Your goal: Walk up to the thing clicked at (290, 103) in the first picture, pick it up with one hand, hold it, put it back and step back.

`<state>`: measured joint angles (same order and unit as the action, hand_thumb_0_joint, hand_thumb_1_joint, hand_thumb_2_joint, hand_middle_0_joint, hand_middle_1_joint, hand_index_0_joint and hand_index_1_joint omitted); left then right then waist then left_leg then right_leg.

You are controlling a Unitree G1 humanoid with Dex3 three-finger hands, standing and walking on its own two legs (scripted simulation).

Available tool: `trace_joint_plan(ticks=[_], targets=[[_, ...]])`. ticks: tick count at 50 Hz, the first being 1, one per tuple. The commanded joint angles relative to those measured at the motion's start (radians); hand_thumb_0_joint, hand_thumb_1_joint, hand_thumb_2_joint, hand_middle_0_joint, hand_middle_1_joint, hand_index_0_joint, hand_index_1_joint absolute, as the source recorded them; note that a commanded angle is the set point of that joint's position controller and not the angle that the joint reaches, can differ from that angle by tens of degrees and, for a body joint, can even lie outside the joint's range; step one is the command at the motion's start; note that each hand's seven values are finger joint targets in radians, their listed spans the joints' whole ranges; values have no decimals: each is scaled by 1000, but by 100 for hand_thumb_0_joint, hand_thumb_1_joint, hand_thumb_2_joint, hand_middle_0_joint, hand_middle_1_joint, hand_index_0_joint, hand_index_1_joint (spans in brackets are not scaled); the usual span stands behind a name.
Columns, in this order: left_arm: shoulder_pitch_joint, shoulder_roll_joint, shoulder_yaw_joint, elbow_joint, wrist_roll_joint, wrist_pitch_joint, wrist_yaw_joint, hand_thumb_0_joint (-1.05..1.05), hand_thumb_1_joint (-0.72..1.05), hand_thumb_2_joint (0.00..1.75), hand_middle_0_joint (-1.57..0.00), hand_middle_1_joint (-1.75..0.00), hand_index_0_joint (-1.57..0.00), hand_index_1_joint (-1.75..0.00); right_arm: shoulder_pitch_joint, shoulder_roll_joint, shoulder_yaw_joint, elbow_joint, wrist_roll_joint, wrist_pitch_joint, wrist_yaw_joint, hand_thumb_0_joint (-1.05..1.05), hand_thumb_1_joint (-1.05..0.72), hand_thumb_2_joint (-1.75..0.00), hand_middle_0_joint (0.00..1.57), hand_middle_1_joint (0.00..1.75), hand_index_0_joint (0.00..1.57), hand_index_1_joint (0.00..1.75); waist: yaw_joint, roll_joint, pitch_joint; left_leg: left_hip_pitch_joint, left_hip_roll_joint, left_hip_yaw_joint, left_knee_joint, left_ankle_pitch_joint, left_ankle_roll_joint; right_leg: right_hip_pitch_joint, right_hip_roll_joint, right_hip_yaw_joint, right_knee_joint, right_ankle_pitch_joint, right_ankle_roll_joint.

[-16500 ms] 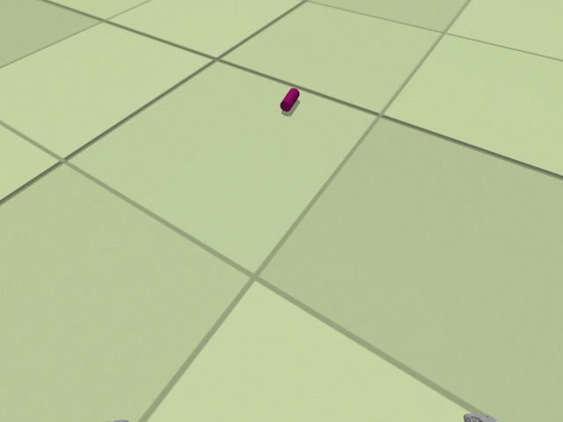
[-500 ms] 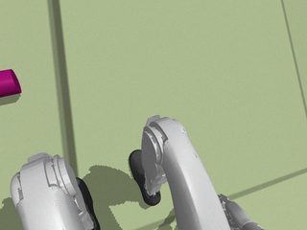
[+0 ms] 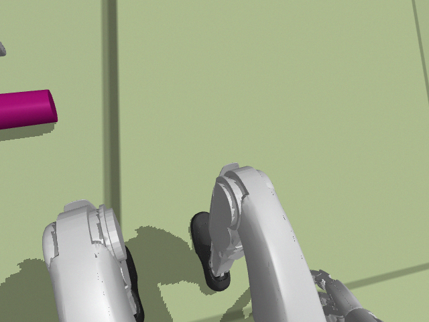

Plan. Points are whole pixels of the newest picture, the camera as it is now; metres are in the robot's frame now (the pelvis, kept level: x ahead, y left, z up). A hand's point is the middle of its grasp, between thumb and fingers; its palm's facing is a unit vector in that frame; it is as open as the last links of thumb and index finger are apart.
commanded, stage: close in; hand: left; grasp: from above
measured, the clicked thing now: (10, 110) +0.52 +0.31 -0.29
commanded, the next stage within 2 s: rest palm in 0.18 s
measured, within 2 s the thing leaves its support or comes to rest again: neither
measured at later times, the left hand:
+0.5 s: hand out of the picture +0.48 +0.31 -0.21, palm faces -0.50 -0.05 -0.87, open 14.2 cm
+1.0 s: hand out of the picture +0.48 +0.32 -0.25, palm faces -0.49 -0.11 -0.86, open 14.2 cm
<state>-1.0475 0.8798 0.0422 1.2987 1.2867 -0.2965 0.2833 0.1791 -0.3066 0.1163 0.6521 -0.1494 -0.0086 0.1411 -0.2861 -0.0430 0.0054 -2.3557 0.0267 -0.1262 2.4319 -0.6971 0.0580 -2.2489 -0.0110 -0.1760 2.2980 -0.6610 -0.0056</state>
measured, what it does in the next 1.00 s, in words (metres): stands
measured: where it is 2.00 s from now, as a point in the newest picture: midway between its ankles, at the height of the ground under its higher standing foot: (172, 281)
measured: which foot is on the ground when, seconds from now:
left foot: down 0.00-1.00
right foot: down 0.00-1.00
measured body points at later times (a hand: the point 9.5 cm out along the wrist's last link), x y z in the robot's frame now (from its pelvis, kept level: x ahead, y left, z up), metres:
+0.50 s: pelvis -0.01 +0.00 -0.01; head +0.27 +0.10 +0.33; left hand +0.50 +0.31 -0.16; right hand +0.00 -0.26 -0.08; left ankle +0.07 +0.11 -0.30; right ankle +0.11 -0.11 -0.30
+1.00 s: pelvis +0.00 +0.00 -0.02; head +0.30 +0.10 +0.30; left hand +0.50 +0.32 -0.20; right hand +0.03 -0.26 -0.08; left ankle +0.07 +0.11 -0.30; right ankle +0.11 -0.11 -0.30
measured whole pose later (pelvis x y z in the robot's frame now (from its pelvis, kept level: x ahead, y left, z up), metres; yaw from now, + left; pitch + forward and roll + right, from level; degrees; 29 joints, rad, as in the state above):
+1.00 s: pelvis +0.00 +0.00 -0.02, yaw -2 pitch +31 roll -13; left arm -1.10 1.07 0.16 1.60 1.32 -0.25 0.42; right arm 0.17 -0.33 0.26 0.59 -0.20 -0.13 0.17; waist -0.39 -0.11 0.16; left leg -2.37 0.04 -0.17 2.51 -0.71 0.05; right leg -2.26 0.01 -0.21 2.35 -0.65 0.00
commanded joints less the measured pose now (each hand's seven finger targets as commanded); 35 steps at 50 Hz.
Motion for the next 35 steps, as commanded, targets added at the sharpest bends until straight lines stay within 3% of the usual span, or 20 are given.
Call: trace_joint_plan(ticks=[1,4,5,9,11,12,13,14,15,18,19,22,24,25,26,28,30,32,34,35], targets=[[-294,198,13,1,13,64,64,0,-51,98,-8,-98,-9,-97,228,-265,-75,10,14,11,3,0,-89,-89,20,30,20,30,-38,474,-639,649,-2,-17,-299,310,-44,213,51,-30,-190,275,-40],[-312,159,-18,57,3,88,52,0,-53,98,-6,-99,-7,-97,225,-260,-56,-4,21,7,4,0,-89,-89,20,30,20,30,-75,362,-574,541,-12,3,-287,251,-21,254,56,-18,-217,264,-35],[-309,157,-19,73,-1,94,46,0,-52,98,-5,-100,-7,-98,225,-263,-54,-7,21,3,3,0,-89,-89,20,30,20,30,-73,339,-563,533,-12,5,-286,242,-18,263,54,-14,-222,261,-32],[-357,198,-13,82,-8,76,34,0,-53,99,-6,-101,-7,-100,215,-264,-37,-24,20,-14,-2,0,-89,-89,20,30,20,30,-83,330,-600,500,-16,20,-267,201,-13,316,56,-2,-228,235,-26],[-372,286,42,95,7,63,37,0,-53,99,-7,-102,-8,-101,226,-271,-31,-20,13,-17,-1,0,-89,-89,20,30,20,30,-82,327,-609,471,-19,33,-250,191,-11,360,58,5,-225,221,-23],[-395,261,19,80,8,53,37,0,-54,100,-7,-101,-7,-100,219,-268,-24,-38,13,-22,-1,0,-90,-89,20,30,20,30,-86,341,-614,491,-20,31,-251,202,-15,342,54,4,-220,226,-26],[-384,305,60,106,10,43,49,0,-56,102,-7,-100,-6,-100,219,-271,-24,-26,8,-20,-2,0,-89,-90,20,30,20,30,-86,346,-610,491,-17,25,-250,174,-18,331,57,0,-218,195,-29],[-398,301,58,102,21,31,54,0,-56,101,-6,-100,-6,-100,217,-284,-19,-37,2,-23,-4,0,-90,-90,20,30,20,30,-102,359,-576,498,-17,22,-243,172,-21,300,54,-4,-218,190,-32],[-405,319,69,95,21,15,65,0,-55,102,-6,-100,-5,-101,216,-270,-11,-33,-3,-21,-5,0,-89,-90,20,30,20,30,-95,375,-611,510,-14,23,-246,156,-21,325,59,-5,-220,179,-30],[-393,275,15,156,44,-13,90,0,-56,102,-6,-99,-5,-101,204,-273,4,-25,-15,-34,-8,0,-90,-90,20,30,20,30,-107,395,-573,498,-14,22,-233,138,-26,290,59,-14,-213,163,-35],[-409,318,38,132,47,-21,102,0,-57,102,-6,-99,-4,-101,204,-281,5,-33,-16,-38,-8,0,-90,-90,20,30,20,30,-109,414,-579,518,-10,15,-234,133,-26,288,60,-17,-207,160,-33],[-427,355,45,137,62,-30,137,0,-57,104,-7,-95,-4,-98,231,-293,10,-12,-27,-47,-10,0,-89,-90,20,30,20,30,-101,469,-624,574,-3,-1,-231,167,-36,271,59,-31,-179,187,-35],[-417,324,34,164,68,-27,157,0,-57,103,-6,-94,-4,-97,236,-297,16,-15,-38,-58,-7,0,-89,-90,20,30,20,30,-125,462,-584,574,1,-7,-221,164,-36,251,56,-38,-167,188,-31],[-410,338,36,157,72,-23,166,0,-58,105,-7,-93,-3,-97,231,-299,23,-16,-37,-64,-6,0,-89,-90,20,30,20,30,-127,463,-579,569,0,-3,-211,171,-32,259,61,-38,-168,194,-29],[-439,384,63,131,68,-26,185,0,-58,106,-8,-92,-4,-96,237,-308,20,-11,-38,-68,-9,0,-89,-90,20,30,20,30,-123,458,-603,558,0,-2,-203,189,-30,280,63,-41,-172,213,-26],[-403,396,69,156,73,-16,212,0,-57,107,-9,-92,-4,-96,237,-304,26,-7,-40,-74,-9,0,-89,-90,20,30,20,30,-104,483,-635,576,1,2,-200,236,-33,311,65,-39,-163,251,-28],[-386,371,61,194,76,0,222,0,-57,106,-8,-92,-4,-96,237,-309,33,-12,-46,-88,1,0,-89,-90,20,30,20,30,-126,468,-604,581,6,-7,-188,260,-32,289,68,-46,-149,270,-26],[-377,402,80,204,75,12,236,0,-55,106,-8,-93,-5,-96,230,-319,34,-16,-46,-97,4,0,-89,-90,20,30,20,30,-122,472,-596,562,6,-7,-183,269,-33,295,69,-48,-147,278,-26],[-355,395,75,226,71,32,241,0,-55,105,-9,-94,-5,-97,231,-315,37,-14,-46,-106,7,0,-89,-90,20,30,20,30,-114,466,-579,525,3,7,-182,262,-28,327,72,-41,-157,286,-25],[-346,423,102,240,73,43,243,0,-54,104,-8,-94,-5,-96,227,-324,37,-19,-48,-111,12,0,-89,-90,20,30,20,30,-121,446,-555,518,7,5,-169,263,-26,316,72,-44,-150,285,-23]])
